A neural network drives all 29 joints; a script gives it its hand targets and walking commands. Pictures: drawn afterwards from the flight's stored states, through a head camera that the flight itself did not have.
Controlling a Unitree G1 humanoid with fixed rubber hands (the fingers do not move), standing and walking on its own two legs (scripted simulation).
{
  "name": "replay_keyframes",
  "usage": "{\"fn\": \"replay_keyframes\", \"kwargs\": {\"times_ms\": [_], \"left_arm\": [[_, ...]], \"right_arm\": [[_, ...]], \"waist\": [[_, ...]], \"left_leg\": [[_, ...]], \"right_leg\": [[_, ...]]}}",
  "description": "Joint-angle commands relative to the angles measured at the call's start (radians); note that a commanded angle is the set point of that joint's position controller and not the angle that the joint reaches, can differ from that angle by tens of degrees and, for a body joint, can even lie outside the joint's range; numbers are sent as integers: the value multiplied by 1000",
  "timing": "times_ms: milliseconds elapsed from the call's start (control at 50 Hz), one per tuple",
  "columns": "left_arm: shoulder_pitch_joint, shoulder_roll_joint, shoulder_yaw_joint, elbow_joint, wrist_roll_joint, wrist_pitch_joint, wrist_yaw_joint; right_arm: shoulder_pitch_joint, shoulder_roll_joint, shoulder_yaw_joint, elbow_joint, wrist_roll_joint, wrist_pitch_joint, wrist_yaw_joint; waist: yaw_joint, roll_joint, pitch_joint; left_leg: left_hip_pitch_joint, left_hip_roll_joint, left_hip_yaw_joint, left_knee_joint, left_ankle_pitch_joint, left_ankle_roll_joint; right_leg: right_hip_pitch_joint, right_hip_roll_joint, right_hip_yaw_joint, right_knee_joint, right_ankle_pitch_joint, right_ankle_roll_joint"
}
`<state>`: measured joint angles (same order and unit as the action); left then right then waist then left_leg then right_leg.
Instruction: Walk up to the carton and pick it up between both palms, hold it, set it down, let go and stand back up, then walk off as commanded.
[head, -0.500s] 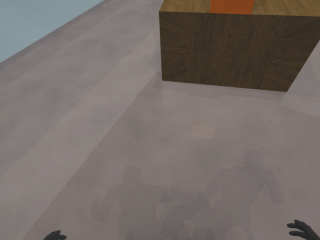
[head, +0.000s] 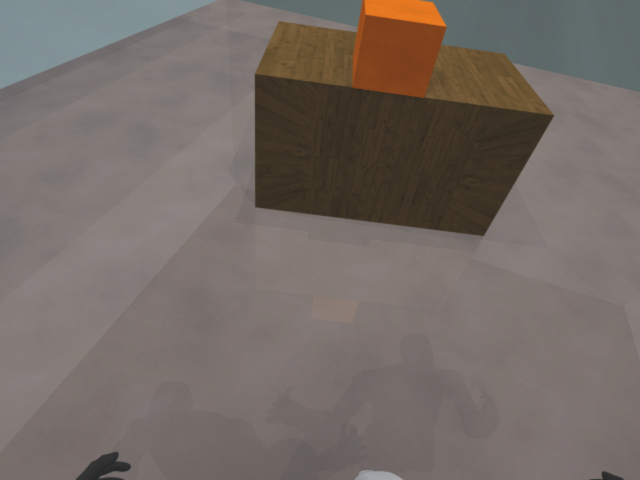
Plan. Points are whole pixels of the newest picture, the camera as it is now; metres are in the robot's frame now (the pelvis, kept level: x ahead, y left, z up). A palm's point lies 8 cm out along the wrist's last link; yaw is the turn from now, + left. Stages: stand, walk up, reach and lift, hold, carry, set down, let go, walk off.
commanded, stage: walk up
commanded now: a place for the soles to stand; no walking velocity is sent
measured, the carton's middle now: (393, 44) +1.57 -0.24 +0.01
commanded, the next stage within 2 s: none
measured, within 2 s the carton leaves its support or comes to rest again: neither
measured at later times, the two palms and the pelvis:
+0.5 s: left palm (144, 418) +0.22 +0.24 -0.05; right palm out of the picture +0.15 -0.40 -0.09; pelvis +0.09 -0.07 +0.00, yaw -6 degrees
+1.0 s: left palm (139, 365) +0.32 +0.29 -0.11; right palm (606, 426) +0.22 -0.35 -0.01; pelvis +0.18 +0.00 +0.01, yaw -7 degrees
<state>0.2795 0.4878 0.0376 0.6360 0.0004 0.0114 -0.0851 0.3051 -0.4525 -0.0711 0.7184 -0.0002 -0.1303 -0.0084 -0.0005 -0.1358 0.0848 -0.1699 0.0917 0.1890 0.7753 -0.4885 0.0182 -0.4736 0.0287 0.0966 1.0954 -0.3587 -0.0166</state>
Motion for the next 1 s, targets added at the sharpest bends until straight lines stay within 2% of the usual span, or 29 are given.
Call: {"fn": "replay_keyframes", "kwargs": {"times_ms": [0,60,80,100,120,140,160,180,200,260,280,360,460,500,560,600,640,660,680,700,720,740,760,780,820,840,920,940,980], "left_arm": [[-178,150,69,-33,6,-32,-19],[-145,135,76,-35,12,-49,-24],[-102,145,84,-21,11,-55,-23],[0,146,88,-6,16,-65,-14],[157,191,117,64,19,-78,-1],[245,294,146,50,27,-92,20],[227,351,147,41,7,-97,31],[202,318,141,34,-1,-91,34],[196,325,151,40,-5,-86,43],[122,227,115,23,-8,-88,59],[115,211,109,21,-10,-93,61],[126,199,106,-5,-3,-108,64],[75,218,115,-20,-3,-110,59],[60,227,120,-35,10,-104,53],[70,233,123,-19,14,-107,51],[85,228,118,-22,17,-108,48],[27,234,109,-33,20,-100,42],[-60,217,98,-42,12,-94,38],[-67,124,73,-68,9,-93,40],[2,-18,28,-73,7,-95,43],[25,48,40,-50,15,-85,47],[6,129,66,-27,20,-77,45],[-26,177,72,-32,25,-73,40],[-45,197,74,-19,22,-73,40],[20,174,80,35,3,-68,33],[40,156,85,40,-7,-63,30],[9,132,77,37,-6,-38,23],[-6,146,73,35,-4,-37,24],[20,149,77,39,-8,-32,22]], "right_arm": [[-9,-313,-107,-24,-18,-11,-3],[-58,-319,-101,-41,-28,-4,0],[-90,-323,-99,-50,-24,-1,-1],[-98,-318,-98,-62,-22,4,1],[-69,-242,-77,-59,-25,12,2],[-1,-153,-47,-73,-9,9,7],[-20,-163,-41,-106,4,15,15],[-44,-245,-55,-95,1,24,11],[-70,-255,-55,-83,0,21,13],[-39,-210,-49,-36,11,24,17],[-29,-204,-49,-39,13,28,15],[-29,-201,-50,-27,1,56,20],[-48,-227,-59,-21,-5,64,25],[-63,-241,-66,-22,-9,62,25],[-86,-225,-56,-39,-13,47,29],[-96,-208,-53,-48,-18,19,27],[-36,-201,-59,-34,-18,-2,22],[99,-203,-70,11,-17,-13,15],[270,-275,-102,67,-34,-24,4],[308,-360,-128,59,-42,-33,-9],[255,-380,-130,31,-23,-27,-11],[199,-345,-121,25,-7,-18,-12],[159,-339,-113,23,9,-16,-12],[142,-313,-114,20,3,-14,-14],[105,-258,-93,21,-8,-20,-15],[106,-244,-82,10,-8,-23,-15],[95,-256,-92,14,-10,-20,-11],[114,-258,-99,16,-12,-18,-10],[107,-248,-90,0,-12,-19,-7]], "waist": [[-63,354,81],[-22,347,35],[8,336,-10],[58,311,-86],[120,87,-206],[154,-168,-263],[138,-304,-205],[122,-124,-157],[134,-72,-157],[73,-15,-139],[72,-55,-125],[68,-28,-101],[57,9,-37],[67,-25,-6],[69,-17,11],[81,-25,-53],[31,-22,-79],[-55,-37,-126],[-153,188,-189],[-155,515,-242],[-100,384,-190],[-88,221,-146],[-102,240,-113],[-100,225,-72],[-47,209,-6],[-26,241,30],[-41,336,35],[-56,295,25],[-46,357,16]], "left_leg": [[116,293,-173,-455,390,163],[51,288,-122,-367,444,181],[23,300,-131,-294,503,183],[-58,241,-41,-110,545,154],[-179,179,-52,234,568,130],[-354,63,-18,484,367,72],[-581,-93,-95,558,-49,9],[-625,-57,-147,553,-25,0],[-643,-41,-150,561,-15,-5],[-550,4,-224,500,73,20],[-538,2,-207,467,83,22],[-533,9,-203,389,153,18],[-566,41,-217,309,209,-5],[-555,55,-208,255,177,-11],[-578,55,-218,149,119,2],[-498,33,-200,36,66,15],[-320,10,-196,-111,59,45],[-58,-1,-198,-238,158,63],[230,17,-294,-329,88,79],[375,258,-642,-431,-43,87],[358,355,-856,-498,-104,107],[299,343,-823,-536,-209,89],[249,358,-824,-547,-216,101],[194,315,-758,-567,-202,52],[82,234,-560,-558,71,-77],[37,197,-470,-539,209,-94],[69,186,-401,-544,182,-7],[103,190,-407,-542,191,-15],[132,159,-361,-535,253,-54]], "right_leg": [[-235,-124,-79,-274,46,-5],[-76,-118,-159,-387,-56,-39],[17,-100,-162,-425,-79,-55],[186,-66,-186,-510,-18,-74],[438,-24,-100,-524,-87,-90],[551,-146,189,-637,-200,-137],[580,-299,664,-850,-205,-175],[617,-346,719,-847,-166,-223],[638,-360,700,-821,4,-238],[508,-257,395,-693,498,-154],[488,-229,317,-672,546,-136],[426,-223,295,-738,310,-91],[349,-240,322,-810,-96,-136],[291,-246,342,-833,-281,-164],[345,-280,405,-801,-236,-230],[371,-283,365,-703,13,-268],[252,-266,285,-595,163,-256],[81,-212,192,-462,182,-207],[-124,-111,80,-119,217,-128],[-324,27,-20,146,-102,-44],[-464,72,-36,193,-139,-18],[-443,35,22,173,-84,-14],[-445,-20,45,168,-56,-14],[-413,-36,46,173,-12,-13],[-293,-36,83,126,112,5],[-262,-36,79,76,123,9],[-290,-34,15,74,170,18],[-297,-29,25,69,174,17],[-301,-30,21,57,201,16]]}}
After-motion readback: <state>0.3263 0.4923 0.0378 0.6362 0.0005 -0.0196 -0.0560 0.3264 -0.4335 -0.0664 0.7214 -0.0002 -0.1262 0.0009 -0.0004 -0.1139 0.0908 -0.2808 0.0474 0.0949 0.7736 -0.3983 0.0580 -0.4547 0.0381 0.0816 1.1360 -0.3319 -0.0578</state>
